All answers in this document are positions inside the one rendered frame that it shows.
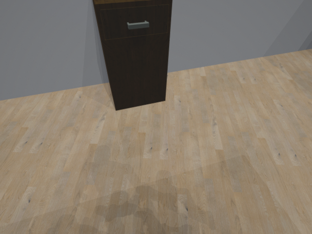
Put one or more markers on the handle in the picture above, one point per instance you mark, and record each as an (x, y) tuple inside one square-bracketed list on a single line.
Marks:
[(138, 25)]

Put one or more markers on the cabinet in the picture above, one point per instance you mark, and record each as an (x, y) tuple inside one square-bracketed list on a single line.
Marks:
[(136, 66)]

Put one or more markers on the drawer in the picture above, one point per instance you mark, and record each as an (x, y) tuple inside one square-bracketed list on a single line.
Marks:
[(114, 20)]

